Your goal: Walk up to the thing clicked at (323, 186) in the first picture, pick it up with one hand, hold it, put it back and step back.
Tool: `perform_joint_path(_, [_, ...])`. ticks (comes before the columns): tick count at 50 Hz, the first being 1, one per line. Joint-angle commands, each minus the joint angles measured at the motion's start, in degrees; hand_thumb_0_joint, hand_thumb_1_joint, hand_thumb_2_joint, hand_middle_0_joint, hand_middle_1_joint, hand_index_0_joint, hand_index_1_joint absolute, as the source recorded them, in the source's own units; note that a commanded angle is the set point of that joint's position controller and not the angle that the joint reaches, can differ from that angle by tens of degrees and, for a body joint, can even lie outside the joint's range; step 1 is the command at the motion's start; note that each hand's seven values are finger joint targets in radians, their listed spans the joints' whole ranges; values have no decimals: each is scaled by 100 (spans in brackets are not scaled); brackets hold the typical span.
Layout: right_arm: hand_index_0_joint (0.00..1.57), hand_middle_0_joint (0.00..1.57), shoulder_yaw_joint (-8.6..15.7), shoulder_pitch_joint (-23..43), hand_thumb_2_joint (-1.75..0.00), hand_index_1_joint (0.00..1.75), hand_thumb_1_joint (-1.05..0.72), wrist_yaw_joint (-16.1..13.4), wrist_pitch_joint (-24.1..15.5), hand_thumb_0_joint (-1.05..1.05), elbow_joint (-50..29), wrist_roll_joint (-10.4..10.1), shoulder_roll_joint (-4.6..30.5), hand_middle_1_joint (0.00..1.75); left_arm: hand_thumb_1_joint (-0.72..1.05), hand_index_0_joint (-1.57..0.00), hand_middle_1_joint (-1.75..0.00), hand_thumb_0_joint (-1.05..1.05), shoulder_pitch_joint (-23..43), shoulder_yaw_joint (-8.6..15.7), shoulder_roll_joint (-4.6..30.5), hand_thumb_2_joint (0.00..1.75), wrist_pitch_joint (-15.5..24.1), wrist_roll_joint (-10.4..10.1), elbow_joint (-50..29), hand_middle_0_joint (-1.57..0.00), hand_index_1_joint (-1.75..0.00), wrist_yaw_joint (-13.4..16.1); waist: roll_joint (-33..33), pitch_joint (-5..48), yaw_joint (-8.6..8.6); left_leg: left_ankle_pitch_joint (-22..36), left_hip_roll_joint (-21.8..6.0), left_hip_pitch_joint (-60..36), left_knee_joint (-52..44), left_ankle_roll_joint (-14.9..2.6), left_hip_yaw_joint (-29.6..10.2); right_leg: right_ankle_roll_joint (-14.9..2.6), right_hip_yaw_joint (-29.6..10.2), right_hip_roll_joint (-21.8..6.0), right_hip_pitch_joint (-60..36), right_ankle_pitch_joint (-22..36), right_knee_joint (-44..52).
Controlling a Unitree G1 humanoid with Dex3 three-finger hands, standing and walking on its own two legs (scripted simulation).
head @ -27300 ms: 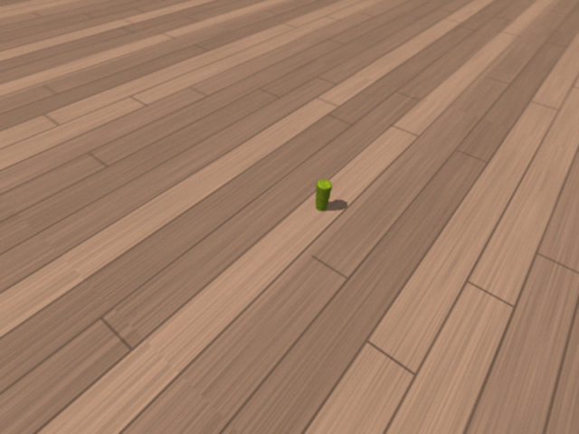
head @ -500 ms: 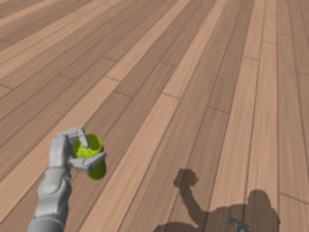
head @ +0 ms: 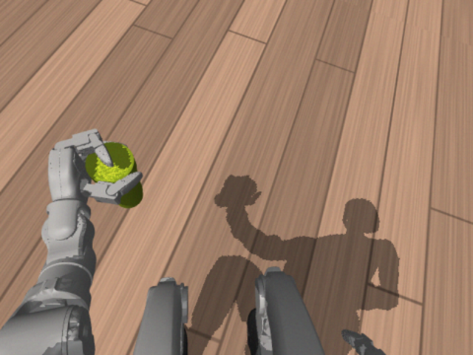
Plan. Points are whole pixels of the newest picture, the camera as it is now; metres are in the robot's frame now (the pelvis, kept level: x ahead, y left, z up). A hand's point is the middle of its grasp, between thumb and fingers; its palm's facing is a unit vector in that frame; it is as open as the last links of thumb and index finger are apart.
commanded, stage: crouch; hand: left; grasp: from the side
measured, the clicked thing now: (120, 181) +0.45 +0.19 -0.09
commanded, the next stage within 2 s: lower in 1.06 s
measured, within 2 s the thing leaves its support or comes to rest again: rests again in 1.76 s
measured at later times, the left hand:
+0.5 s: hand (132, 185) +0.49 +0.20 -0.21, palm faces +0.13 -0.99 -0.03, open 6.6 cm
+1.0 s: hand (142, 188) +0.52 +0.19 -0.30, palm faces +0.11 -0.99 -0.04, open 6.5 cm
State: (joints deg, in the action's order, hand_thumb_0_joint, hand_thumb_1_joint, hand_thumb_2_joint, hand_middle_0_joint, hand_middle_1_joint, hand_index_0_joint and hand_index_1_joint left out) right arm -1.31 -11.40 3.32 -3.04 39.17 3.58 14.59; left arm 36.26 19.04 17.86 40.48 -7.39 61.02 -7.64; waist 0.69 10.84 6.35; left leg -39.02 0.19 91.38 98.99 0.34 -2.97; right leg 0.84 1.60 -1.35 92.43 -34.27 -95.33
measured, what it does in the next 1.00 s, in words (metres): lowers itself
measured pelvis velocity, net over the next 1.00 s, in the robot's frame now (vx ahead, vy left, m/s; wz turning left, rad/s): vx -0.05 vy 0.01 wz -0.13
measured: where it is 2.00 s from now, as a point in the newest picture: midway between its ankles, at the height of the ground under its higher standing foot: outside the picture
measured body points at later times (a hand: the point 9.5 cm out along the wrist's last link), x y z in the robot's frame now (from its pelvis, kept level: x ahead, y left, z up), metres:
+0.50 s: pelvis -0.05 +0.00 -0.17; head +0.18 +0.05 +0.21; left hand +0.48 +0.25 -0.21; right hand -0.01 -0.27 -0.28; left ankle +0.04 +0.12 -0.51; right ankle +0.07 -0.13 -0.51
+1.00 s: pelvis -0.05 +0.01 -0.22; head +0.21 +0.08 +0.14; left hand +0.51 +0.25 -0.29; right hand -0.05 -0.26 -0.29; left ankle +0.04 +0.12 -0.51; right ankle +0.07 -0.13 -0.51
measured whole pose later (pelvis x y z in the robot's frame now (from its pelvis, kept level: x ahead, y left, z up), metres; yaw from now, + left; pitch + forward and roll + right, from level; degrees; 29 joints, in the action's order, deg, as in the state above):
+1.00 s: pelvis -0.05 +0.01 -0.22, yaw -7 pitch +27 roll -12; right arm -15.5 -7.8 7.7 3.2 36.8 12.5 19.1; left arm 57.9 28.5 44.0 42.5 3.9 79.3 -3.3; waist -4.6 -6.0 19.3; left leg -39.9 1.6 129.5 141.3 -0.2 -10.2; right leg 2.9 6.9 -0.6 126.5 -31.9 -130.3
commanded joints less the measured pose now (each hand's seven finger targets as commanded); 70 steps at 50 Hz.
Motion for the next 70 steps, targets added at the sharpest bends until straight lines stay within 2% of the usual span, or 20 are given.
perform_joint_path(1, [20,20,407,-762,-91,30,-90,-3,-91,0,-263,55,1130,30,32,-129,-138,0,2196,413,1252,126,627,52,-983,-128,-139,80,367,3672,115,2213,133,-1431,-600,-136,-34,-314,50,138,-1639,1912,354])
perform_joint_path(4, [20,20,382,-744,-91,30,-90,36,-72,0,-181,120,1139,30,29,-127,-138,0,2950,317,1329,125,768,145,-980,-127,-138,76,579,3633,300,1869,112,-1192,-252,-98,-92,-337,117,149,-880,1515,-50])
perform_joint_path(9, [20,20,219,-809,-91,30,-91,87,-24,0,-59,241,1204,30,23,-125,-138,0,3523,721,1941,126,887,293,-172,-124,-138,199,741,3529,425,1316,128,-326,412,-94,16,-311,128,120,-303,1082,-621])
perform_joint_path(13, [20,20,120,-817,-91,30,-91,141,54,0,-50,339,1261,30,21,-126,-139,0,3826,842,2413,127,870,596,360,-126,-140,266,834,3491,503,776,148,342,786,-101,169,-260,110,124,-233,700,-881])
perform_joint_path(14, [20,20,84,-819,-91,30,-91,159,80,0,-51,367,1262,30,19,-125,-139,0,3996,760,2422,127,876,649,375,-125,-140,244,902,3454,578,607,146,515,890,-109,197,-238,85,121,-216,596,-917])
perform_joint_path(18, [20,20,-56,-791,-91,30,-92,197,130,0,-102,420,1403,30,17,-126,-139,0,4446,891,2808,125,805,668,342,-126,-140,223,1100,3602,725,416,124,636,1198,-106,161,-212,262,155,43,440,-1277])
perform_joint_path(20, [20,20,-93,-732,-91,30,-92,193,157,0,-114,431,1462,30,15,-125,-137,0,4819,795,2880,122,773,666,269,-125,-138,229,1187,3464,890,73,129,863,1316,-129,139,-194,317,160,260,194,-1370])
perform_joint_path(25, [20,20,-270,-758,-90,30,-91,195,228,0,-59,519,1649,30,17,-123,-132,0,4660,866,3198,116,688,782,441,-122,-132,257,1567,3159,928,212,88,934,1530,-71,-33,-222,533,167,681,303,-1808])
perform_joint_path(28, [20,20,-355,-778,-90,30,-91,216,288,0,-67,571,1751,30,16,-122,-131,0,4507,887,3158,115,640,799,680,-122,-131,319,1542,2934,1030,250,69,1125,1721,-57,-123,-227,617,182,874,379,-2009])
perform_joint_path(31, [20,20,-464,-840,-90,30,-91,224,373,0,-58,633,1862,30,21,-122,-130,0,4553,1051,3512,113,637,867,606,-121,-130,361,1776,2898,1088,572,51,1064,1850,-21,-229,-241,676,180,939,666,-2221])
perform_joint_path(32, [20,20,-492,-843,-90,30,-91,236,399,0,-65,663,1890,30,22,-124,-133,0,4519,976,3362,116,626,906,664,-123,-132,358,1772,2840,1164,707,29,960,1896,-7,-294,-241,722,177,1078,798,-2283])
perform_joint_path(37, [20,20,-630,-839,-90,30,-91,289,506,0,-129,776,2011,30,29,-127,-134,0,4407,1128,3578,117,657,968,570,-125,-134,420,1870,2703,1257,867,-3,1038,2075,0,-391,-227,806,202,1043,955,-2423])
perform_joint_path(42, [20,20,-772,-836,-90,30,-90,340,589,0,-141,862,2110,30,33,-129,-137,0,4548,1078,3745,121,711,1043,512,-128,-136,489,1958,2531,1468,794,-30,1248,2268,-10,-439,-200,875,236,974,953,-2494])
perform_joint_path(49, [20,20,-945,-676,-90,30,-90,356,677,0,-199,938,2238,30,35,-130,-137,0,4400,970,3948,121,738,1092,610,-129,-137,469,2148,2287,1544,767,-79,1212,2357,24,-550,-208,982,266,1098,957,-2623])
perform_joint_path(55, [20,20,-1116,-599,-90,30,-91,355,737,0,-280,993,2334,30,36,-135,-142,0,4447,896,3916,124,776,966,705,-133,-141,435,2006,2152,1763,936,-90,1303,2569,-5,-595,-161,1045,284,927,1150,-2639])
perform_joint_path(57, [20,20,-1166,-502,-90,30,-91,347,740,0,-309,1006,2349,30,34,-135,-143,0,4444,962,4175,125,804,974,700,-134,-142,448,2032,2095,1702,849,-90,1418,2593,-16,-565,-162,1030,298,860,1086,-2632])
perform_joint_path(62, [20,20,-1341,-332,-90,30,-90,345,791,0,-414,1063,2421,30,32,-136,-147,0,4043,982,4177,126,839,1007,1221,-134,-146,529,1894,1816,1800,978,-137,1392,2664,1,-690,-156,1121,316,911,1183,-2707])
perform_joint_path(64, [20,20,-1438,-307,-90,30,-90,358,826,0,-465,1104,2453,30,32,-137,-147,0,4222,888,4096,127,917,961,1357,-135,-147,604,1791,1644,1996,811,-129,1592,2709,-33,-731,-127,1174,334,841,1100,-2670])
perform_joint_path(66, [20,20,-1530,-224,-90,30,-90,342,838,0,-507,1130,2488,30,34,-137,-149,0,4237,999,4418,128,1020,968,1340,-136,-147,658,1761,1644,1954,818,-143,1571,2742,-38,-758,-114,1194,349,755,1104,-2665])
perform_joint_path(70, [20,20,-1706,37,-90,30,-90,325,855,0,-562,1233,2559,30,37,-138,-149,0,4393,856,4704,129,1255,1084,1389,-136,-148,668,2096,1442,2100,769,-208,1342,2727,7,-878,-116,1285,360,901,1064,-2764])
